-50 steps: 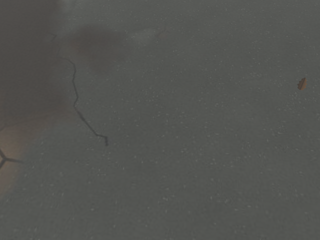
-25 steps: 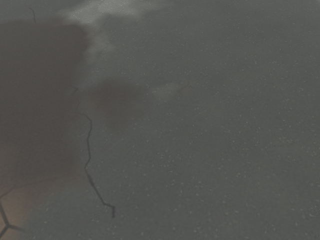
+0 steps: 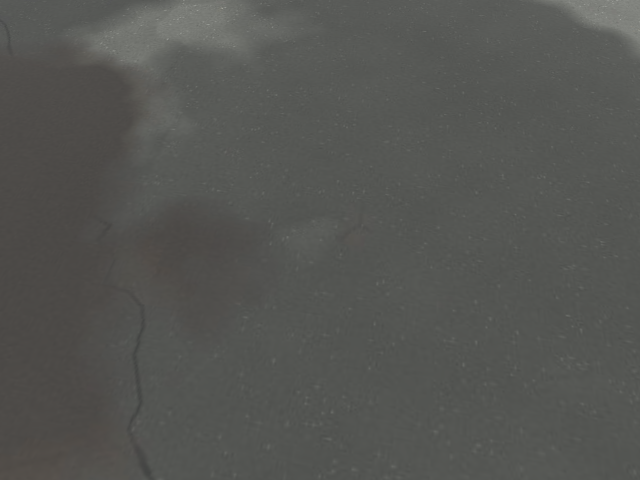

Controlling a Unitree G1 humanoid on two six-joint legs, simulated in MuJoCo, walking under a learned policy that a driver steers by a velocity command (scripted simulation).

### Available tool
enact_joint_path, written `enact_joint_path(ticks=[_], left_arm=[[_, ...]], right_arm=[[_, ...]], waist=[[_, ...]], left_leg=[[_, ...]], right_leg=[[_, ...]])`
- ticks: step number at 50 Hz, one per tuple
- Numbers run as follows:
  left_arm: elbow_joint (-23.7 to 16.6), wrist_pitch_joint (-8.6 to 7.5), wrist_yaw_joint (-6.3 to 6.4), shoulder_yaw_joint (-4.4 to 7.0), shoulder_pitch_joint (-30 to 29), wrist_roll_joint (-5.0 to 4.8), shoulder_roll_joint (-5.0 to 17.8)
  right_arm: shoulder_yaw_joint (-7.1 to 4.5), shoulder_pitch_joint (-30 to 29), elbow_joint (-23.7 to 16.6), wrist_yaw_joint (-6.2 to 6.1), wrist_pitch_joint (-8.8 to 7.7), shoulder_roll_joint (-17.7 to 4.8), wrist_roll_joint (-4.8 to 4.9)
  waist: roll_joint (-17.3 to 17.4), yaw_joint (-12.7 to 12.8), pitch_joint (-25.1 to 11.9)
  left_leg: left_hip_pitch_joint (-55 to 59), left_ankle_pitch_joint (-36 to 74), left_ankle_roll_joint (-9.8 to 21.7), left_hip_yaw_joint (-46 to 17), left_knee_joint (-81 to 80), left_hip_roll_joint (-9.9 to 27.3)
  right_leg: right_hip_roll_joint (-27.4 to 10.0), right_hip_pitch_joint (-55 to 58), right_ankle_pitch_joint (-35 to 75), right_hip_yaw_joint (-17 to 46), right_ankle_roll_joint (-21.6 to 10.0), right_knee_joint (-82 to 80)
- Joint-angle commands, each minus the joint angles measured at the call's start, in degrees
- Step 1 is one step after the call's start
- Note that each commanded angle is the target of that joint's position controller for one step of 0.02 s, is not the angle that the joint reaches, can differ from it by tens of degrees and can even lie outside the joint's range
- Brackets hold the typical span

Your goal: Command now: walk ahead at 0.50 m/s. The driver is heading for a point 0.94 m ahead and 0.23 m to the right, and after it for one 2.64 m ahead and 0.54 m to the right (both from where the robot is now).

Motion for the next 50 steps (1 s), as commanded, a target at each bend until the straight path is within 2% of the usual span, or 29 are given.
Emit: enact_joint_path(ticks=[1, 3, 6, 10, 12, 14, 15, 16, 17, 18, 19, 20, 21, 22, 24, 26, 29, 33, 38, 41, 42, 43, 44, 45, 46, 47, 48, 49, 50], left_arm=[[-3.7, 0.31, 0.26, 0.41, -1.3, 0.67, 2.0], [-4.8, 0.27, -0.19, -0.07, -5.0, 0.77, 1.0], [-6.2, 0.17, -1.01, -0.64, -11.2, 0.19, 0.6], [-8.7, -0.06, -2.47, -1.07, -17.8, -0.34, 1.4], [-9.6, -0.41, -3.24, -1.07, -18.9, -0.27, 2.1], [-8.9, -0.64, -3.46, -0.45, -15.3, -0.19, 3.8], [-7.2, -0.67, -3.25, 0.46, -9.3, 0.0, 5.4], [-4.1, -0.61, -2.79, 1.81, 1.2, 0.27, 8.3], [-2.5, -0.54, -2.29, 3.03, 10.6, 1.54, 13.5], [-1.3, -0.25, -2.55, 2.52, 13.4, 0.69, 12.6], [-1.7, -0.12, -2.35, 1.32, 10.8, 0.16, 8.7], [-2.7, -0.14, -2.11, 0.77, 5.3, 0.02, 7.2], [-3.3, -0.21, -2.11, 0.3, 1.4, 0.51, 5.9], [-3.4, -0.48, -2.32, -0.1, -0.8, 1.15, 4.5], [-2.8, -0.92, -2.59, -0.34, -1.3, 1.41, 3.5], [-1.8, -1.2, -2.26, -0.07, -0.1, 1.16, 4.9], [-0.2, -0.93, -1.25, 0.23, 3.0, 1.06, 6.5], [1.5, -0.61, -0.64, 0.19, 6.4, 0.46, 7.2], [4.5, 0.38, -0.48, 0.45, 11.6, 0.0, 8.0], [5.2, 1.28, -0.08, 0.89, 11.8, -0.27, 9.0], [5.1, 1.52, -0.03, 1.0, 10.7, -0.37, 9.5], [4.7, 1.75, -0.02, 0.79, 9.3, -0.51, 9.1], [3.6, 1.68, -0.06, 0.0, 8.4, 0.0, 7.3], [2.6, 0.73, -0.45, -1.77, 14.0, 0.37, 1.3], [3.4, -0.4, -0.66, -1.78, 14.5, -0.35, 2.1], [2.4, -0.78, -0.73, -0.11, 9.6, -1.97, 7.4], [1.2, -0.71, -0.52, 0.02, 6.0, -2.24, 7.6], [0.9, -0.3, -0.14, 0.26, 4.2, -1.6, 6.9], [1.2, 0.58, 0.11, 0.69, 5.1, -1.23, 6.0]], right_arm=[[-1.39, 0.0, -1.9, -0.65, -1.23, -7.5, 0.25], [-1.41, 1.5, -1.0, -1.04, -0.96, -8.0, 0.43], [-1.26, 4.4, 0.6, -1.2, -0.94, -8.6, 0.76], [-1.3, 8.9, 3.3, -1.42, -0.19, -9.2, 1.04], [-1.65, 9.4, 4.0, -1.77, 0.44, -10.2, 1.01], [-1.96, 8.2, 4.0, -2.01, 1.05, -11.1, 1.02], [-1.95, 7.2, 3.9, -2.08, 1.35, -11.2, 0.99], [-1.39, 6.4, 3.1, -2.09, 1.52, -9.9, 0.62], [0.04, 10.9, 1.7, -1.79, 0.89, -5.5, -0.03], [1.25, 14.0, 2.7, -1.25, -0.45, -2.5, 0.09], [-0.38, 8.6, 2.0, -0.97, -1.36, -8.2, 1.59], [-0.74, 3.5, 0.4, -1.06, -1.84, -9.7, 2.32], [-0.87, 0.9, 0.0, -1.5, -1.81, -9.3, 1.84], [-1.22, 0.6, 0.0, -1.86, -1.29, -8.5, 1.16], [-1.1, 2.9, 0.6, -2.02, 0.05, -5.8, 0.99], [-1.16, 1.2, 0.0, -2.13, 0.79, -5.2, 0.75], [-1.27, -5.1, -2.0, -2.03, 0.81, -5.5, 0.04], [-0.51, -12.7, -4.0, -1.2, 0.31, -4.2, 0.26], [0.25, -21.0, -7.0, 0.25, -0.15, -4.5, 0.87], [-0.02, -20.7, -7.9, 1.11, -0.85, -6.1, 1.0], [-0.61, -17.4, -7.2, 1.06, -1.09, -7.4, 0.93], [-1.73, -9.9, -5.0, 0.76, -1.27, -9.3, 0.74], [-3.17, 1.5, -2.1, 0.15, -1.44, -13.0, 0.01], [-4.62, 9.3, -0.7, -0.41, -1.03, -18.6, -0.78], [-3.3, 10.1, -0.5, -0.45, -0.68, -14.7, -0.26], [-2.19, 6.1, -0.8, -0.64, -0.66, -11.2, 0.03], [-1.55, 1.4, -1.7, -0.78, -0.73, -9.3, 0.08], [-1.0, -2.4, -1.9, -0.57, -1.0, -7.4, -0.2], [-0.57, -4.8, -1.9, -0.43, -1.47, -5.8, -0.63]], waist=[[5.7, 1.6, 0.1], [5.7, 0.8, 0.6], [5.8, -1.1, 2.0], [5.5, -3.0, 4.5], [5.9, -2.5, 4.5], [7.2, 0.1, 1.9], [7.2, 3.4, -1.7], [6.2, 7.7, -8.2], [-3.0, 8.1, -18.3], [-12.4, 7.4, -24.8], [-8.2, 8.2, -18.4], [-5.1, 7.0, -10.3], [-1.1, 5.3, -5.6], [-0.8, 3.2, -2.9], [-2.3, 0.8, -2.4], [-2.1, 0.3, -0.7], [-1.0, 1.6, 1.3], [-1.1, 3.9, 2.7], [-0.7, 6.5, 5.2], [-1.9, 4.8, 4.3], [-2.8, 2.6, 2.4], [-2.6, -1.5, -2.0], [-0.7, -6.0, -10.0], [11.0, -5.5, -19.6], [16.2, -5.8, -24.4], [12.2, -5.6, -15.6], [9.6, -4.0, -9.2], [7.1, -2.2, -4.7], [8.3, -0.1, -2.3]], left_leg=[[5.2, 15.1, 9.7, -12.2, -9.9, 15.4], [4.8, 17.1, 8.5, -9.2, -10.1, 14.2], [4.6, 13.9, 7.1, -6.7, -10.7, 13.0], [12.1, 12.0, 7.1, -7.5, -9.0, 16.1], [16.3, 15.7, 6.5, -7.9, -6.4, 17.9], [17.9, 27.8, 5.3, -7.2, -1.4, 17.9], [17.0, 37.2, 4.3, -5.7, 5.2, 16.3], [10.6, 36.9, 2.6, -3.6, 16.9, 13.2], [-10.6, 16.2, -1.1, -0.5, 38.9, 6.8], [-23.7, -23.9, -2.5, -6.2, 51.9, -0.1], [-30.1, -23.1, -1.7, -9.6, 57.4, 3.3], [-31.9, -17.5, -1.2, -7.6, 56.4, 6.2], [-29.7, -12.6, -1.3, -6.2, 53.4, 8.6], [-26.4, -9.7, -1.3, -6.2, 50.3, 10.3], [-21.5, -7.2, -1.6, -6.4, 46.8, 11.6], [-23.0, -4.0, -2.4, -5.8, 43.0, 12.1], [-27.4, 5.5, -3.7, -5.5, 33.5, 12.2], [-24.7, 15.6, -3.8, -3.5, 20.5, 10.0], [-26.9, 12.7, -2.9, -2.8, 12.9, 8.4], [-23.0, 6.0, -0.9, -2.4, 10.1, 7.0], [-17.0, 4.2, -0.1, -1.3, 9.2, 5.3], [-6.1, 5.3, 1.2, 0.1, 7.4, 3.6], [12.3, 7.9, 4.0, -4.2, 10.5, 8.2], [37.3, 1.7, 11.5, -26.7, 9.5, 23.8], [38.8, -3.6, 13.6, -41.1, 1.8, 28.2], [31.5, -7.5, 10.6, -33.5, 0.2, 25.9], [22.6, -7.0, 8.4, -25.7, -1.8, 24.1], [14.3, -5.3, 7.2, -20.5, -4.6, 21.9], [8.8, -2.9, 6.1, -15.7, -6.9, 19.9]], right_leg=[[-2.0, -7.5, 7.5, 1.3, 1.1, -7.2], [-1.1, -6.2, 14.0, 0.5, 1.2, -14.7], [1.0, -2.5, 21.2, -1.1, 0.6, -24.1], [2.1, -4.2, 19.2, -1.1, -0.4, -29.8], [2.5, -4.2, 14.9, -1.1, -1.6, -31.6], [4.7, 3.1, 10.4, -3.0, -3.2, -32.9], [6.6, 12.1, 10.6, -4.8, -4.4, -33.9], [5.2, 27.9, 13.3, -3.1, -6.6, -32.3], [-9.2, 52.9, 12.9, 16.8, -13.8, -31.0], [-16.5, 61.7, 3.7, 38.1, -18.7, -39.6], [-14.4, 57.3, -2.2, 35.1, -16.0, -42.0], [-12.7, 47.9, -0.1, 27.2, -13.8, -43.8], [-10.6, 38.7, 4.6, 21.5, -12.8, -45.9], [-8.6, 31.8, 8.6, 17.2, -12.0, -47.9], [-6.7, 26.2, 10.0, 13.3, -11.8, -51.1], [-6.2, 24.3, 12.3, 10.2, -12.3, -53.3], [-5.5, 25.7, 16.0, 7.1, -11.7, -54.5], [-3.4, 26.4, 16.0, 2.5, -9.6, -54.8], [-6.8, 35.5, 16.2, 3.0, -9.8, -51.6], [-8.8, 39.2, 23.9, 4.3, -8.7, -47.0], [-8.3, 38.8, 31.8, 4.3, -8.1, -43.4], [-5.9, 36.7, 39.2, 2.9, -6.9, -35.8], [-2.7, 27.3, 34.1, 1.1, -5.1, -22.4], [6.3, 3.0, 9.9, -3.3, -0.4, 0.6], [8.7, -4.4, -19.4, 4.5, -0.3, 10.6], [5.3, -8.8, -16.8, 6.3, -1.0, 14.6], [2.2, -9.0, -11.7, 4.3, -1.4, 13.3], [0.3, -6.9, -7.5, 3.6, -1.3, 10.2], [-1.4, -3.6, -4.4, 4.1, -1.4, 7.7]])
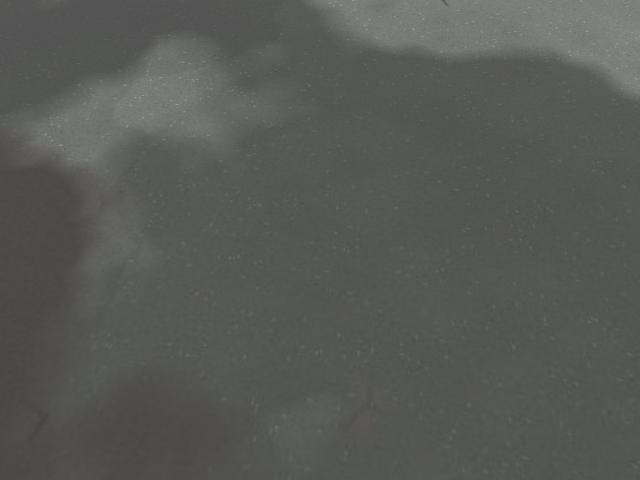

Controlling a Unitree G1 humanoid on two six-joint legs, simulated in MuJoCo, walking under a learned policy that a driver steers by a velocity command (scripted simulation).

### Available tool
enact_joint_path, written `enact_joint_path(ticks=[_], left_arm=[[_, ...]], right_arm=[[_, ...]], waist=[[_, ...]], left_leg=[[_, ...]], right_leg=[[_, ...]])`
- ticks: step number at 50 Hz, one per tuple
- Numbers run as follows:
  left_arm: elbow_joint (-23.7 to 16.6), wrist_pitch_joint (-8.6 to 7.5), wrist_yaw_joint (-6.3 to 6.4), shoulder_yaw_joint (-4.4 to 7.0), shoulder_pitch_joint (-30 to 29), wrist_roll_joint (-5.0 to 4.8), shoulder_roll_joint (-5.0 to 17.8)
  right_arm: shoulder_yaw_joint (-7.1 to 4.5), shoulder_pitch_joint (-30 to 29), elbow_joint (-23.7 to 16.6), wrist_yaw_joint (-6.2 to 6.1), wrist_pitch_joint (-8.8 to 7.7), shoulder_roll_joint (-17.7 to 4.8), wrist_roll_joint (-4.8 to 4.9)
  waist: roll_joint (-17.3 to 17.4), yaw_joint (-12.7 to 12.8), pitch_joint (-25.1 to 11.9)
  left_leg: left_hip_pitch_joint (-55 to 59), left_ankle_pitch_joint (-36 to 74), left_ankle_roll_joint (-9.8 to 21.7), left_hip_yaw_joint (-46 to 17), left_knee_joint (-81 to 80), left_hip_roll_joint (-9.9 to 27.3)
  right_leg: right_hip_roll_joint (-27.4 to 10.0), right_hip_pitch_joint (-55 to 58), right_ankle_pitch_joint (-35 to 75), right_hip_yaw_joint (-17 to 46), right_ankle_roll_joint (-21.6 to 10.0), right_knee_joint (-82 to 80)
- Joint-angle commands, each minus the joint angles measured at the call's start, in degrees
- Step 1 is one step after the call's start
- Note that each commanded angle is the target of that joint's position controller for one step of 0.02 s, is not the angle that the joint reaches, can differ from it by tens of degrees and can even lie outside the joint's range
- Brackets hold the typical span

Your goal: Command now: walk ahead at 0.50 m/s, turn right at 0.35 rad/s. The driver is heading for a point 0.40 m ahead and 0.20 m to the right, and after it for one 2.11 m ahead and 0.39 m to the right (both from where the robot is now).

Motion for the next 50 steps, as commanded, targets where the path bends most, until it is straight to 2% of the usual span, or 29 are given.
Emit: enact_joint_path(ticks=[1, 3, 5, 10, 13, 16, 18, 19, 20, 21, 22, 23, 24, 25, 26, 27, 28, 30, 32, 36, 38, 41, 44, 45, 46, 47, 48, 49, 50], left_arm=[[-4.2, 0.39, 0.5, 1.8, -0.7, -0.01, 4.4], [-4.5, 1.65, 0.49, 1.73, -0.6, -0.08, 2.4], [-5.8, 2.17, 0.53, 1.98, -3.0, 0.25, 2.5], [-8.7, 1.66, -1.05, 1.48, -10.8, 0.93, 1.6], [-11.4, 1.66, -2.17, 0.72, -17.0, 1.05, 0.8], [-14.2, 1.79, -3.37, 0.53, -20.3, 0.87, 1.1], [-15.2, 1.94, -3.92, 1.22, -18.8, 0.79, 2.8], [-15.0, 2.08, -3.97, 1.93, -15.8, 0.69, 4.1], [-13.7, 2.11, -3.88, 3.15, -9.3, 0.43, 6.2], [-11.2, 2.2, -3.09, 5.19, 0.4, 0.36, 9.9], [-9.8, 2.67, -1.71, 6.94, 6.3, 0.47, 16.0], [-11.7, 1.81, -1.99, 6.54, 3.8, 0.71, 18.2], [-12.0, 1.22, -2.28, 4.9, 4.5, 1.23, 13.0], [-12.0, 0.58, -2.17, 4.22, 2.3, 1.27, 10.3], [-12.8, 0.2, -2.16, 3.71, -1.9, 1.0, 8.6], [-13.7, 0.05, -1.99, 3.05, -5.3, 1.15, 6.5], [-14.5, -0.03, -1.68, 2.53, -7.0, 1.78, 5.5], [-14.4, -0.35, -1.13, 2.52, -6.3, 1.73, 6.2], [-13.5, -0.57, -0.37, 2.75, -4.1, 1.69, 7.6], [-12.1, -0.35, 0.24, 2.56, -1.3, 1.5, 7.9], [-11.1, -0.42, 0.12, 2.52, 0.6, 1.43, 8.2], [-9.4, -0.14, 0.1, 2.49, 3.0, 1.24, 8.2], [-8.6, 0.69, 0.63, 2.81, 3.5, 1.33, 9.0], [-8.7, 0.93, 0.73, 2.91, 2.6, 1.35, 9.5], [-9.0, 1.18, 0.74, 2.73, 1.4, 1.36, 9.3], [-9.8, 1.23, 0.67, 1.93, 0.6, 1.77, 7.7], [-10.5, 0.48, 0.38, 0.61, 7.1, 2.16, 3.4], [-9.7, -0.4, 0.07, 0.11, 8.6, 1.17, 2.6], [-10.8, -1.1, -0.21, 1.2, 3.7, 0.11, 7.8]], right_arm=[[-1.13, 3.2, -0.3, -0.09, -0.88, -4.7, -0.7], [-1.45, 3.1, 0.5, -0.28, -1.31, -5.5, -0.78], [-1.85, 4.2, 1.3, -0.9, -1.44, -6.7, -1.08], [-2.13, 6.4, 2.1, -2.1, -0.96, -8.6, -0.81], [-2.52, 10.0, 3.1, -2.48, -0.14, -9.9, -0.17], [-2.99, 12.1, 3.8, -2.47, 1.23, -10.9, 0.6], [-3.45, 10.9, 3.1, -2.71, 2.03, -12.5, 1.04], [-3.71, 10.2, 2.8, -2.91, 2.49, -13.4, 1.23], [-3.81, 9.2, 2.4, -3.05, 3.01, -14.0, 1.33], [-3.53, 8.6, 1.9, -3.16, 3.11, -13.7, 1.38], [-2.24, 10.1, -0.2, -3.03, 2.4, -9.2, -0.41], [-0.33, 12.0, -2.9, -2.11, -0.11, -4.0, -0.23], [-1.37, 4.9, -4.2, -1.15, -2.29, -8.8, 2.07], [-1.38, 2.2, -5.1, -0.8, -3.37, -9.1, 3.08], [-1.46, 2.5, -4.2, -1.23, -3.67, -8.7, 2.0], [-2.13, 2.9, -3.6, -1.59, -3.17, -9.7, 0.68], [-2.38, 4.4, -3.2, -1.45, -2.22, -9.9, 0.53], [-2.2, 5.1, -3.1, -1.39, -0.78, -8.3, 0.01], [-1.68, 1.9, -4.2, -1.51, -0.13, -6.9, -0.47], [-0.74, -5.5, -5.9, -0.79, -0.4, -5.5, -0.05], [-0.44, -8.7, -6.7, -0.26, -0.67, -5.5, 0.49], [-0.43, -11.7, -8.1, 0.56, -1.15, -6.7, 0.71], [-0.71, -9.9, -8.3, 1.29, -1.77, -8.1, 0.67], [-1.11, -6.9, -7.6, 1.29, -1.91, -9.0, 0.64], [-1.97, -0.6, -5.8, 1.1, -1.99, -10.5, 0.47], [-2.91, 8.8, -3.5, 0.81, -2.0, -13.0, -0.16], [-4.1, 16.8, -2.4, 0.58, -1.82, -17.7, -0.9], [-3.55, 19.5, -0.6, 0.97, -1.23, -15.1, 0.34], [-2.34, 15.9, -1.3, 0.93, -1.04, -11.6, 1.34]], waist=[[8.7, -1.4, -3.8], [7.7, -0.3, -2.2], [6.1, -0.3, -0.8], [4.7, -2.2, 1.1], [3.4, -4.6, 3.3], [3.9, -5.0, 4.0], [5.8, -2.8, 1.6], [7.1, -0.7, -0.8], [7.4, 3.1, -4.3], [5.7, 8.0, -9.2], [-5.3, 7.4, -13.8], [-12.4, 2.5, -21.3], [-5.1, 6.0, -19.7], [-3.3, 5.1, -12.9], [1.7, 2.1, -8.7], [1.6, 0.0, -6.5], [0.7, -1.7, -6.1], [0.6, -2.5, -5.3], [0.2, -1.6, -3.7], [-1.7, 1.6, -1.9], [-2.3, 3.2, -0.6], [-2.4, 4.2, 1.0], [-3.6, 2.5, 0.6], [-4.3, 0.6, -1.1], [-4.0, -2.8, -4.9], [-2.3, -6.9, -12.2], [8.9, -6.4, -21.9], [19.4, -6.7, -25.5], [12.7, -7.5, -16.8]], left_leg=[[13.4, -1.5, 7.4, -15.5, -18.4, 15.3], [10.5, 3.2, 7.7, -10.2, -20.6, 14.8], [11.0, 7.2, 7.9, -6.3, -21.3, 14.8], [13.7, 11.5, 6.4, 2.1, -22.1, 13.3], [19.3, 13.2, 6.3, 4.4, -21.3, 15.1], [26.2, 20.0, 5.7, 6.1, -17.3, 17.1], [28.1, 37.3, 4.6, 7.8, -11.2, 17.4], [28.4, 46.9, 4.0, 8.4, -5.8, 17.2], [26.9, 52.3, 3.0, 9.2, 3.5, 16.2], [19.9, 46.7, 0.8, 10.1, 16.9, 13.7], [0.2, 14.6, -2.4, 10.1, 37.0, 8.6], [-18.2, -25.0, -4.4, -2.4, 52.4, -3.3], [-25.0, -22.6, -2.8, -10.3, 54.2, -0.2], [-26.9, -17.7, -1.3, -9.7, 51.0, 2.3], [-23.6, -13.6, -1.1, -9.7, 45.4, 4.9], [-19.4, -11.3, -1.5, -9.6, 40.7, 6.5], [-15.8, -9.6, -1.9, -9.7, 38.7, 7.6], [-13.7, -7.5, -3.5, -8.4, 34.1, 7.8], [-15.0, -1.7, -4.9, -7.3, 27.4, 7.5], [-12.3, 13.9, -4.9, -6.0, 10.6, 5.2], [-11.1, 17.9, -4.4, -5.5, 6.1, 4.0], [-14.6, 15.0, -2.7, -6.3, 2.3, 3.5], [-13.7, 8.1, -0.1, -6.0, 0.1, 2.7], [-9.3, 5.8, 0.9, -4.8, -0.4, 1.3], [-0.4, 6.6, 2.4, -3.0, -1.8, -0.5], [14.7, 9.3, 5.3, -6.6, 0.7, 3.4], [37.7, 4.7, 13.1, -27.2, 1.0, 16.6], [44.7, -7.4, 17.3, -47.1, -8.9, 22.5], [39.1, -16.9, 14.4, -43.6, -11.2, 20.8]], right_leg=[[-6.6, -13.8, 6.5, 3.2, -0.5, 1.8], [-6.9, -13.8, 9.3, 3.2, 0.0, 0.3], [-6.9, -17.1, 14.2, 3.9, 0.6, -3.2], [-5.6, -17.4, 26.9, 0.5, 0.9, -19.0], [-5.0, -19.2, 26.9, -2.2, 0.1, -25.1], [-3.8, -20.5, 21.0, -4.7, -1.4, -28.4], [-0.8, -14.9, 15.3, -7.9, -3.3, -29.1], [1.5, -10.0, 12.1, -9.6, -4.5, -28.7], [4.0, -1.5, 11.4, -10.7, -6.1, -30.3], [5.7, 13.7, 15.2, -9.0, -8.4, -34.7], [-6.2, 31.6, 14.4, 11.4, -13.6, -36.1], [-17.4, 44.2, 6.5, 44.0, -23.9, -46.5], [-16.6, 44.2, 7.1, 41.2, -20.7, -50.0], [-14.7, 37.7, 11.1, 32.1, -18.4, -49.6], [-11.9, 28.7, 16.3, 25.3, -16.3, -49.6], [-9.9, 21.7, 21.5, 20.6, -15.1, -50.3], [-9.1, 17.4, 24.3, 18.3, -14.7, -51.6], [-8.4, 13.0, 29.8, 15.0, -14.9, -53.2], [-7.3, 11.2, 32.9, 11.4, -14.3, -54.6], [-4.2, 10.1, 28.5, 6.2, -10.6, -54.9], [-5.2, 10.8, 23.3, 7.0, -10.2, -55.5], [-8.4, 17.8, 23.7, 9.3, -10.1, -52.9], [-11.1, 24.0, 31.8, 10.8, -8.7, -48.8], [-10.6, 24.6, 39.9, 10.1, -8.0, -45.7], [-8.3, 23.9, 49.2, 8.2, -6.9, -38.9], [-5.3, 17.6, 46.9, 5.9, -5.2, -26.9], [2.5, -2.1, 25.9, 2.6, -1.2, -5.6], [7.5, -15.2, -9.0, 4.6, 0.4, 6.5], [3.6, -21.6, -7.5, 7.1, -0.3, 10.9]])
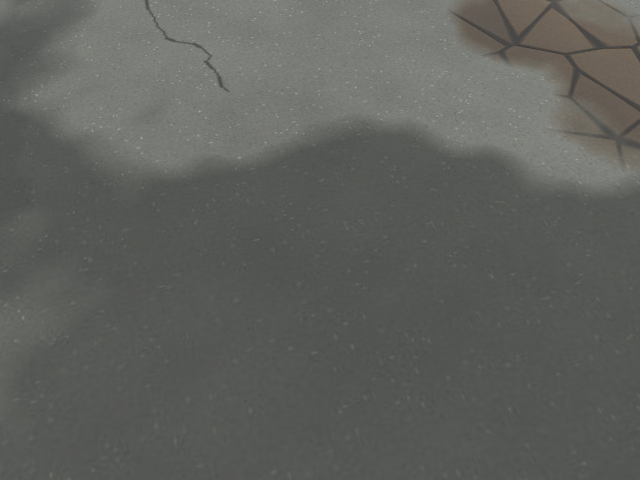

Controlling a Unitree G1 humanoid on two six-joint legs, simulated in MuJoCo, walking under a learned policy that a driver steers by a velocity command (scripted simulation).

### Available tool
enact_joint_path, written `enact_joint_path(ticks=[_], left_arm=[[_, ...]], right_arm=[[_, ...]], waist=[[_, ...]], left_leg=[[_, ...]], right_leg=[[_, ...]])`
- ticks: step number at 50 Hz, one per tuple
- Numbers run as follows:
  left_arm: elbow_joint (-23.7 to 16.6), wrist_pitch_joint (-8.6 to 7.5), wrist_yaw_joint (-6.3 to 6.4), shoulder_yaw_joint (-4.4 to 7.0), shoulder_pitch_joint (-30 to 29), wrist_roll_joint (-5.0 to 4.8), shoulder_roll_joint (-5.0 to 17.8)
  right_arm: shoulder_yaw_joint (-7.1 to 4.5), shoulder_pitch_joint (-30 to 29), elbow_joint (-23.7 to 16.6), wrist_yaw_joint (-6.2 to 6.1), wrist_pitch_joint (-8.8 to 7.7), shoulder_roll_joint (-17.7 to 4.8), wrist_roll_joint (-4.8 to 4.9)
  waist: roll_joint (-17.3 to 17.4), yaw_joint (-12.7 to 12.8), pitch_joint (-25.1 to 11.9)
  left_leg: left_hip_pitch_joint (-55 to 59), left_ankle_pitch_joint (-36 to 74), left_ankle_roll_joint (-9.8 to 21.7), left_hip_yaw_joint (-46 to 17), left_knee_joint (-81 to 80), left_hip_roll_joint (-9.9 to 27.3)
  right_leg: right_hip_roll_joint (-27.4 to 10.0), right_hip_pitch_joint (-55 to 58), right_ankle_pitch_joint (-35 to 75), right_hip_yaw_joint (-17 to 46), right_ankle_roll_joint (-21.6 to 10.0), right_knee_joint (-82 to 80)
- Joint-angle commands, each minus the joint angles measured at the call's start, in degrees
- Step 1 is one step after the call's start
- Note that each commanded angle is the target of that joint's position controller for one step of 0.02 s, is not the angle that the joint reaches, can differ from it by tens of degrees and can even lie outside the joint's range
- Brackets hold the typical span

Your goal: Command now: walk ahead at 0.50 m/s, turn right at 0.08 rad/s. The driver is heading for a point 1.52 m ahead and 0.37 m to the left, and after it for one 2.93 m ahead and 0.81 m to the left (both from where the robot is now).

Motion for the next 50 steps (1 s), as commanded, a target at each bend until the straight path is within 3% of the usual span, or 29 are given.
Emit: enact_joint_path(ticks=[1, 2, 3, 4, 6, 9, 14, 17, 19, 21, 22, 23, 24, 25, 26, 27, 28, 29, 30, 32, 34, 37, 41, 44, 46, 48, 49, 50], left_arm=[[-6.6, -2.58, -0.48, 0.86, -3.8, -1.45, 7.6], [-7.3, -2.62, -0.36, 0.87, -6.5, -0.63, 7.1], [-7.2, -2.29, -0.19, 1.26, -6.2, 0.13, 6.8], [-6.8, -1.85, -0.18, 1.22, -4.7, 0.26, 5.8], [-6.4, -1.15, -0.01, 0.89, -3.5, 0.32, 4.0], [-8.2, -1.0, 0.16, 0.53, -8.6, 0.84, 3.3], [-10.3, -1.76, -0.79, -0.44, -17.9, 0.45, 1.3], [-12.1, -2.13, -1.73, -0.66, -22.7, -0.03, 1.5], [-13.2, -2.5, -2.48, -0.61, -24.5, -0.14, 2.2], [-13.0, -2.78, -2.92, -0.16, -22.5, -0.08, 3.6], [-12.1, -2.89, -2.87, 0.5, -18.5, 0.1, 4.9], [-9.4, -2.89, -2.54, 1.81, -10.2, 0.32, 7.3], [-7.1, -2.77, -1.94, 3.03, 0.5, 1.04, 11.1], [-5.7, -2.32, -1.82, 4.2, 5.1, 1.12, 16.0], [-5.8, -2.05, -1.84, 2.77, 6.0, 0.52, 10.9], [-6.2, -2.02, -1.66, 1.85, 1.6, 0.36, 8.7], [-6.9, -1.96, -1.57, 1.39, -2.8, 0.52, 7.6], [-7.1, -2.02, -1.78, 0.95, -5.9, 0.93, 6.1], [-7.3, -2.33, -1.92, 0.52, -7.8, 1.42, 4.8], [-6.7, -3.08, -2.06, 0.59, -8.9, 1.31, 4.4], [-5.5, -3.63, -1.66, 1.04, -8.1, 1.57, 5.8], [-4.0, -3.64, -0.83, 1.28, -6.4, 1.85, 6.6], [-2.7, -3.41, -0.15, 1.34, -5.0, 1.45, 7.6], [-1.0, -2.46, 0.06, 1.68, -2.2, 0.85, 8.3], [-0.4, -1.49, 0.23, 2.01, -1.7, 0.4, 9.0], [-0.8, -0.51, 0.73, 2.49, -3.2, 0.09, 10.4], [-1.2, 0.02, 1.11, 2.73, -3.9, 0.05, 11.2], [-1.5, 0.64, 1.48, 2.65, -4.9, 0.04, 11.2]], right_arm=[[-2.2, 13.7, 0.7, -0.53, 0.78, -8.1, 0.56], [-1.7, 10.2, 0.3, -0.47, 0.93, -7.1, -0.2], [-1.19, 8.4, -0.1, -0.43, 0.68, -5.8, -0.79], [-0.97, 7.8, 0.0, -0.36, 0.56, -5.4, -1.01], [-1.06, 8.4, 0.7, -0.45, 0.26, -6.1, -0.46], [-1.68, 10.4, 1.7, -1.25, 0.39, -8.5, -0.19], [-1.7, 15.0, 3.6, -1.94, 1.23, -9.3, 0.7], [-1.73, 18.4, 5.2, -1.96, 2.07, -9.5, 0.92], [-1.93, 19.3, 5.9, -2.14, 2.84, -10.0, 0.98], [-2.28, 18.6, 6.1, -2.45, 3.45, -10.9, 1.06], [-2.42, 17.4, 5.8, -2.58, 3.69, -11.5, 1.13], [-2.09, 16.6, 5.5, -2.69, 3.95, -10.7, 1.05], [-1.13, 16.3, 4.1, -2.82, 3.8, -8.7, 0.09], [0.96, 23.4, 3.2, -2.24, 2.49, -1.9, -0.2], [0.16, 21.2, 4.2, -1.84, 1.17, -5.7, 0.56], [-0.93, 15.6, 2.2, -1.45, 0.45, -9.4, 2.08], [-0.85, 12.2, 1.4, -1.57, 0.24, -9.1, 2.14], [-1.03, 10.6, 1.1, -1.8, 0.44, -8.5, 1.23], [-1.26, 11.8, 1.4, -1.93, 1.12, -8.0, 0.88], [-0.91, 14.5, 2.5, -2.01, 2.8, -5.5, 1.17], [-0.88, 12.5, 1.8, -2.23, 3.67, -4.9, 1.09], [-1.04, 8.4, 0.4, -1.99, 3.64, -4.7, 0.88], [-0.4, 1.5, -2.0, -0.87, 3.18, -3.2, 0.77], [-0.09, -2.7, -4.6, 0.05, 3.25, -2.9, 0.83], [-0.22, -4.1, -6.3, 0.78, 3.35, -3.4, 0.82], [-0.93, -2.3, -7.3, 1.38, 3.47, -4.8, 0.78], [-1.73, 1.4, -6.9, 1.43, 3.64, -6.1, 0.72], [-3.18, 9.3, -5.1, 1.27, 3.71, -8.4, 0.86]], waist=[[7.1, -7.8, -9.2], [3.8, -6.0, -3.9], [4.4, -4.2, -2.5], [5.5, -2.9, -2.2], [6.1, -1.9, -2.1], [4.4, -2.7, -0.9], [4.2, -6.1, 0.5], [4.4, -7.7, 2.0], [4.8, -7.5, 2.4], [5.9, -5.4, 1.1], [6.6, -2.8, -1.4], [5.8, 1.4, -6.6], [2.2, 5.4, -14.9], [-12.0, 2.9, -22.9], [-11.3, 4.7, -24.5], [-8.1, 4.2, -15.0], [-4.3, 2.5, -9.4], [-2.0, 0.7, -5.4], [-3.5, -1.5, -4.1], [-4.4, -3.3, -3.5], [-3.5, -3.4, -1.6], [-2.3, -2.3, -0.3], [-1.7, 0.3, 1.6], [-1.1, 2.0, 3.1], [-1.5, 1.9, 3.4], [-3.1, -0.1, 1.4], [-4.2, -2.4, -1.4], [-3.5, -6.9, -5.5]], left_leg=[[36.6, -17.5, 11.4, -33.4, -16.2, 20.1], [27.6, -12.0, 10.7, -27.8, -18.2, 18.0], [22.6, -7.1, 10.0, -24.2, -19.5, 16.1], [19.6, -3.6, 9.9, -21.6, -20.8, 14.8], [17.2, 1.8, 10.5, -17.4, -22.8, 13.8], [17.9, 9.1, 10.9, -13.0, -24.6, 13.5], [19.3, 10.8, 8.1, -6.5, -24.6, 10.6], [24.5, 10.6, 8.1, -7.3, -22.7, 12.9], [28.8, 13.4, 7.7, -8.1, -20.4, 14.9], [31.5, 20.5, 6.7, -8.3, -16.7, 16.0], [31.6, 29.6, 5.9, -7.4, -12.2, 15.3], [29.2, 35.6, 4.4, -5.1, -3.1, 12.6], [18.4, 25.3, 2.4, -3.0, 12.3, 9.7], [-6.1, -6.7, -1.7, -1.3, 34.4, -0.6], [-13.3, -25.5, -1.2, -9.2, 41.4, -0.6], [-17.9, -22.1, -0.5, -8.9, 43.6, 2.6], [-17.0, -16.7, -0.4, -6.9, 41.2, 5.6], [-14.9, -13.2, -0.7, -6.2, 37.6, 7.3], [-11.1, -10.7, -1.0, -6.7, 35.0, 8.9], [-7.7, -8.5, -1.8, -6.6, 32.7, 9.7], [-10.0, -4.4, -2.8, -7.3, 29.5, 9.9], [-13.1, 5.3, -3.4, -8.6, 21.2, 9.0], [-10.6, 14.6, -2.8, -4.9, 9.1, 7.4], [-13.0, 12.5, -1.5, -3.7, 4.7, 6.8], [-14.3, 7.3, -0.2, -2.4, 3.2, 6.1], [-9.7, 0.9, 1.7, 0.7, 2.8, 3.5], [-4.2, -1.8, 2.9, 2.7, 3.1, 1.2], [6.4, -0.2, 4.6, 3.9, 0.4, -1.5]], right_leg=[[-4.6, -34.8, 2.0, 0.7, -0.5, 24.0], [-7.0, -33.4, 6.1, -0.9, -0.5, 20.1], [-9.0, -30.3, 8.9, -0.8, -0.4, 16.3], [-9.8, -27.4, 10.3, -1.0, -0.2, 14.5], [-10.6, -26.2, 11.7, -2.0, 0.8, 10.7], [-11.3, -29.9, 19.5, -3.0, 2.7, 1.9], [-8.6, -26.1, 33.2, -5.8, 3.1, -15.4], [-7.5, -27.2, 32.7, -6.1, 2.5, -20.0], [-7.0, -28.1, 29.0, -5.9, 1.2, -22.1], [-5.8, -24.4, 24.6, -6.5, -0.4, -23.7], [-4.2, -18.1, 23.5, -7.9, -1.5, -24.7], [-3.0, -6.3, 25.1, -9.0, -3.3, -25.8], [-10.6, 11.8, 28.5, -1.1, -6.8, -22.3], [-24.3, 33.6, 18.5, 25.1, -16.2, -25.7], [-25.6, 34.2, 12.8, 34.5, -16.4, -32.0], [-23.5, 26.7, 11.7, 26.2, -13.6, -33.4], [-21.2, 17.8, 15.5, 19.2, -12.1, -35.0], [-19.1, 10.0, 19.6, 14.5, -11.4, -37.2], [-17.4, 4.8, 22.5, 11.2, -10.8, -39.1], [-16.5, 0.0, 24.2, 6.3, -11.0, -42.4], [-16.7, -1.6, 26.4, 2.1, -11.1, -44.6], [-16.0, 0.3, 29.0, -3.6, -9.7, -45.6], [-15.3, 2.1, 29.5, -10.2, -7.4, -46.4], [-17.5, 9.3, 31.5, -12.0, -6.8, -44.4], [-19.2, 14.1, 36.6, -12.8, -6.0, -41.3], [-19.6, 16.3, 53.0, -14.6, -4.5, -34.9], [-19.2, 16.4, 63.0, -15.6, -3.6, -28.9], [-17.4, 13.9, 67.4, -17.4, -2.1, -18.2]])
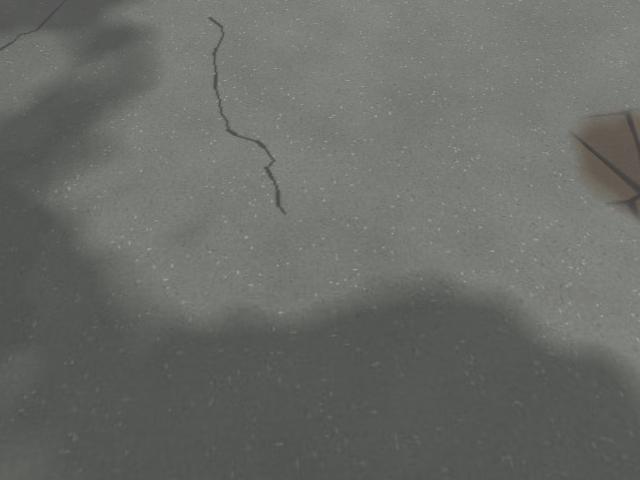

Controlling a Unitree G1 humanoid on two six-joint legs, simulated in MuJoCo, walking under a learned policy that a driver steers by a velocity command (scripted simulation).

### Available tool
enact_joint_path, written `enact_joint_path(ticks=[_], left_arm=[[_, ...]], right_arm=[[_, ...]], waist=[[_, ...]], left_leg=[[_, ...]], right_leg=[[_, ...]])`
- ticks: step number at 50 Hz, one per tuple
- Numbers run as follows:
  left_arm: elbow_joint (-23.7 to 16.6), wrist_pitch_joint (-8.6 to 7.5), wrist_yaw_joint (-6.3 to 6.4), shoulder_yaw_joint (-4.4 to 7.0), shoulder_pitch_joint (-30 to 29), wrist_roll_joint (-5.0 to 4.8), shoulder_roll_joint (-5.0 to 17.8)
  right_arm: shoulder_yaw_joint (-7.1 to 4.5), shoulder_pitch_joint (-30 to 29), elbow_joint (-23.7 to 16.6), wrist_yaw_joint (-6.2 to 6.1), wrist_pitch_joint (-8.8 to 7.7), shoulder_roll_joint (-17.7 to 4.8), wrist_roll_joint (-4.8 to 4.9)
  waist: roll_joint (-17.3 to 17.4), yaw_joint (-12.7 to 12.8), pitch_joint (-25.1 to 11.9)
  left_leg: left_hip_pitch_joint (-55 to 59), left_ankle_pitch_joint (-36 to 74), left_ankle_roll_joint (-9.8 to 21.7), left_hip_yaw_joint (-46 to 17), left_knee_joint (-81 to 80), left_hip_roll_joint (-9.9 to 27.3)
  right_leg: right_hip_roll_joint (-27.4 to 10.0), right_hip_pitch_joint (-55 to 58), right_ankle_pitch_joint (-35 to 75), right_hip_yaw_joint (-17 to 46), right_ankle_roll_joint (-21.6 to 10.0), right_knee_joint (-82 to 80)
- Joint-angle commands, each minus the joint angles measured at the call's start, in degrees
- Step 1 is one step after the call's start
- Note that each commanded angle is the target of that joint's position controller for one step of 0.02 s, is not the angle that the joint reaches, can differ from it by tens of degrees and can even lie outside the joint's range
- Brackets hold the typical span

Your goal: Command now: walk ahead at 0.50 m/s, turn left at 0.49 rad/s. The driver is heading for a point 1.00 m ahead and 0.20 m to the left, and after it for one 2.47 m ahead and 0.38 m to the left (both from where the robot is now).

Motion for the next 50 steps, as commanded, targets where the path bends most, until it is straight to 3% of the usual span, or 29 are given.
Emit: enact_joint_path(ticks=[1, 2, 3, 4, 5, 6, 7, 9, 11, 16, 18, 21, 23, 24, 25, 26, 27, 28, 29, 30, 31, 33, 38, 41, 45, 47, 48, 49, 50], left_arm=[[-4.3, 0.55, 1.32, 1.97, -2.0, 0.3, 10.2], [-7.1, -1.11, 0.21, -0.68, 3.7, 2.35, 2.1], [-7.6, -3.72, -0.82, -0.79, 0.1, 0.74, 4.4], [-9.1, -5.23, -1.57, 0.17, -5.7, -1.57, 7.7], [-9.9, -5.97, -1.51, -0.15, -8.0, -1.48, 7.2], [-9.7, -6.0, -1.07, 0.11, -8.8, -0.06, 7.1], [-9.6, -5.38, -0.83, 0.68, -8.2, 0.72, 7.9], [-9.8, -3.89, -0.82, 0.79, -6.7, 1.23, 6.8], [-10.7, -3.03, -0.61, 0.42, -8.3, 1.54, 5.3], [-13.8, -3.31, -1.25, -0.59, -18.6, 0.98, 3.2], [-14.9, -3.61, -1.63, -0.39, -21.0, 0.35, 4.0], [-15.5, -4.31, -2.24, 0.45, -20.9, 0.13, 6.3], [-14.1, -4.91, -2.41, 1.03, -16.0, 0.28, 7.1], [-12.8, -5.21, -2.19, 1.77, -10.9, 0.96, 8.4], [-12.0, -5.42, -1.88, 2.47, -2.9, 1.93, 11.1], [-9.3, -4.58, -2.06, 3.99, 3.8, 2.28, 16.1], [-9.1, -4.35, -2.53, 3.02, 4.3, 0.25, 11.5], [-9.7, -4.07, -2.4, 2.02, 1.6, -0.04, 8.0], [-10.3, -3.63, -2.3, 1.51, -1.1, 0.71, 7.1], [-10.0, -3.34, -2.28, 1.1, -3.1, 1.07, 6.0], [-9.9, -3.37, -2.15, 0.6, -4.0, 1.49, 5.1], [-9.2, -3.49, -2.15, 0.4, -3.8, 1.03, 4.7], [-7.4, -3.01, -1.57, 1.42, -1.8, -0.01, 8.8], [-6.1, -2.46, -1.59, 1.43, 0.6, -0.58, 9.6], [-4.2, -1.44, -1.59, 1.53, 3.6, -1.08, 10.4], [-3.7, -0.79, -1.33, 1.77, 2.9, -1.17, 11.4], [-3.8, -0.61, -1.16, 1.61, 2.4, -1.28, 11.2], [-4.0, -0.65, -1.04, 0.9, 2.5, -0.77, 9.5], [-5.9, -1.03, -0.93, -0.7, 2.5, 1.33, 5.5]], right_arm=[[-5.61, 17.8, 0.0, -0.83, -0.17, -13.1, 0.28], [-7.02, 19.8, 0.3, -1.62, -0.05, -19.9, 0.76], [-5.77, 21.2, -1.3, -1.56, -0.47, -16.5, 0.53], [-4.79, 19.7, -1.1, -1.68, -0.85, -13.0, -0.12], [-4.36, 16.5, -1.7, -1.86, -1.13, -11.3, -0.01], [-3.79, 12.4, -2.6, -1.93, -1.11, -9.5, -0.05], [-3.19, 9.7, -3.8, -2.11, -1.1, -8.0, -0.6], [-3.23, 8.1, -4.9, -2.48, -1.06, -8.2, -0.71], [-3.73, 9.2, -4.9, -3.18, -1.2, -9.9, -0.37], [-4.23, 13.2, -4.2, -4.26, -0.5, -10.9, 0.27], [-4.28, 15.3, -3.5, -4.27, -0.2, -10.9, 0.52], [-4.22, 16.3, -3.3, -4.53, 0.3, -10.2, 0.54], [-3.99, 15.3, -3.4, -4.62, 0.57, -9.4, 0.18], [-3.3, 15.5, -3.6, -4.5, 0.47, -7.5, -0.09], [-2.11, 15.6, -4.5, -4.29, 0.25, -4.7, -0.8], [-1.17, 24.1, -5.2, -4.27, -0.4, -1.7, 0.74], [-1.65, 24.1, -4.0, -4.37, -0.76, -6.3, 1.17], [-2.48, 17.6, -4.6, -4.26, -0.78, -9.5, 1.11], [-2.39, 13.1, -5.6, -4.34, -0.8, -9.3, 0.45], [-2.42, 10.0, -6.7, -4.21, -1.1, -8.6, -0.34], [-2.49, 9.8, -6.9, -3.91, -1.18, -7.9, -0.49], [-2.08, 11.1, -6.7, -3.47, -1.04, -5.9, -0.16], [-0.49, 3.4, -8.9, -2.91, -1.38, -2.9, -0.59], [-0.35, -1.3, -9.7, -2.38, -1.7, -3.1, -0.1], [-0.67, -5.8, -11.6, -1.56, -2.05, -4.3, 0.35], [-1.33, -3.2, -11.2, -1.4, -2.24, -5.7, 0.18], [-2.25, 1.9, -9.6, -1.64, -2.19, -7.2, -0.22], [-3.63, 10.3, -7.3, -2.15, -2.06, -10.0, -0.54], [-4.77, 20.6, -5.9, -2.92, -1.59, -14.9, -1.2]], waist=[[-1.9, -11.8, -10.4], [13.3, -6.8, -16.0], [10.3, -9.3, -23.8], [6.8, -10.8, -16.8], [2.5, -9.1, -11.5], [-0.8, -6.6, -7.2], [-0.1, -4.3, -5.4], [0.9, -2.2, -4.1], [0.8, -2.2, -2.7], [2.9, -6.2, -1.0], [3.6, -7.2, -0.8], [4.6, -6.4, -1.0], [6.2, -3.8, -2.2], [5.7, -1.6, -5.3], [1.1, 1.9, -12.4], [-17.9, -0.7, -19.1], [-16.3, 0.6, -16.5], [-10.0, 2.0, -8.9], [-5.6, 1.4, -5.2], [-4.5, 0.5, -1.8], [-5.7, -1.0, -1.3], [-7.4, -2.4, -1.7], [-5.8, -0.8, -0.4], [-5.9, 1.0, 0.4], [-6.4, 1.6, 1.8], [-6.8, -1.0, 0.7], [-6.1, -4.0, -2.2], [-4.7, -7.7, -7.8], [4.7, -10.9, -16.6]], left_leg=[[28.8, -0.9, 5.7, -3.0, -2.6, -2.3], [50.9, -6.0, 16.4, -32.9, -5.4, 12.7], [57.4, -12.6, 20.5, -51.1, -15.2, 17.7], [53.5, -10.4, 16.8, -42.6, -16.0, 15.7], [45.5, -6.6, 14.6, -35.2, -15.8, 13.3], [36.2, -1.1, 13.1, -29.6, -16.6, 11.2], [29.6, 4.1, 12.6, -26.1, -17.9, 9.7], [23.1, 8.3, 12.9, -23.5, -20.1, 8.2], [19.2, 11.2, 12.7, -20.1, -21.1, 6.8], [15.8, 4.0, 8.4, -16.4, -20.1, 2.7], [17.4, 1.1, 7.7, -18.9, -18.6, 3.7], [22.7, -1.1, 6.7, -24.2, -13.6, 5.7], [24.6, 2.0, 5.4, -24.9, -9.3, 5.9], [23.8, 6.1, 3.9, -23.1, -3.7, 3.3], [18.0, 1.1, 1.8, -19.0, 10.7, 0.1], [-2.0, -20.7, -2.7, -11.5, 30.0, -8.2], [-10.9, -28.2, -3.3, -13.5, 38.4, -5.6], [-13.7, -23.3, -3.3, -13.9, 41.0, -3.5], [-12.6, -19.4, -3.4, -11.6, 40.2, -1.6], [-11.9, -16.7, -3.3, -10.7, 36.7, -0.1], [-9.2, -14.8, -3.2, -10.2, 33.9, 1.6], [-6.2, -14.3, -3.6, -8.3, 29.1, 2.7], [-4.4, -3.3, -4.8, -5.1, 12.0, 3.5], [-0.4, 4.0, -5.1, -3.5, 3.5, 1.9], [0.8, 2.4, -3.4, -3.1, -2.0, 0.7], [6.2, 0.3, -1.7, -2.0, -4.9, -0.5], [14.3, 0.5, -0.4, -0.6, -6.8, -1.9], [26.9, 1.2, 1.5, -2.2, -6.2, -0.4], [42.9, 3.7, 5.7, -17.3, -4.9, 12.5]], right_leg=[[-11.0, -12.5, 54.1, 0.5, -3.9, 31.6], [-0.3, -39.4, 7.5, 2.5, 0.1, 53.5], [3.9, -48.8, -9.2, 15.4, -0.2, 62.3], [0.3, -54.0, -4.9, 17.8, -1.8, 63.0], [-2.3, -53.4, 0.1, 17.2, -2.7, 58.7], [-4.2, -49.9, 2.9, 16.7, -2.5, 53.1], [-5.5, -45.2, 4.7, 16.9, -2.1, 49.7], [-5.8, -41.4, 5.9, 16.4, -0.7, 45.0], [-5.1, -41.0, 9.9, 15.1, 1.1, 38.7], [-0.7, -35.3, 28.7, 14.2, 2.2, 17.6], [0.3, -34.0, 29.9, 15.0, 1.9, 14.3], [0.6, -32.8, 24.9, 16.7, 0.3, 10.5], [0.6, -27.4, 22.6, 15.1, -1.8, 8.3], [-0.2, -19.3, 22.5, 15.0, -3.7, 7.4], [-8.5, -6.0, 20.9, 23.0, -7.5, 8.8], [-20.0, 12.5, 8.9, 49.0, -17.5, 4.2], [-22.1, 12.9, -4.1, 58.4, -18.3, -0.1], [-19.7, 6.6, -4.6, 50.6, -16.0, -0.8], [-17.3, 0.3, 1.1, 43.3, -14.4, -1.2], [-15.3, -5.5, 8.0, 38.5, -14.3, -2.3], [-13.5, -8.9, 12.9, 34.8, -13.7, -3.3], [-12.0, -11.6, 18.3, 30.8, -14.1, -5.2], [-11.1, -13.9, 25.1, 22.6, -14.4, -8.6], [-10.1, -14.1, 25.5, 19.1, -13.0, -8.3], [-12.8, -9.3, 26.2, 19.7, -11.7, -5.8], [-13.3, -7.8, 32.9, 19.1, -10.4, -1.8], [-11.5, -8.6, 40.9, 16.9, -9.2, 4.2], [-8.7, -13.0, 42.3, 14.2, -7.4, 14.9], [-4.6, -25.0, 23.1, 10.9, -4.8, 34.7]])
Velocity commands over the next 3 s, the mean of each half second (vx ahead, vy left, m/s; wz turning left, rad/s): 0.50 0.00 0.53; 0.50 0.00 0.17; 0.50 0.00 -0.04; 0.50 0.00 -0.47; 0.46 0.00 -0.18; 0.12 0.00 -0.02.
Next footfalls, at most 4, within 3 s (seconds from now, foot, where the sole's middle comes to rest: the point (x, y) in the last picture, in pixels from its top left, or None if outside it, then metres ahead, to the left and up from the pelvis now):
0.02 left None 0.18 0.10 -0.76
0.50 right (376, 475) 0.48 -0.06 -0.76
0.98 left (224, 392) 0.64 0.27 -0.76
1.52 right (293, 262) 1.00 0.15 -0.76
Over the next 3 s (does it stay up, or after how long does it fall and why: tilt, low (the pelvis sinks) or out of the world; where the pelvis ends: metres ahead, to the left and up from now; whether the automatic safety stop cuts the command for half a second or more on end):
stays up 1.44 0.24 0.01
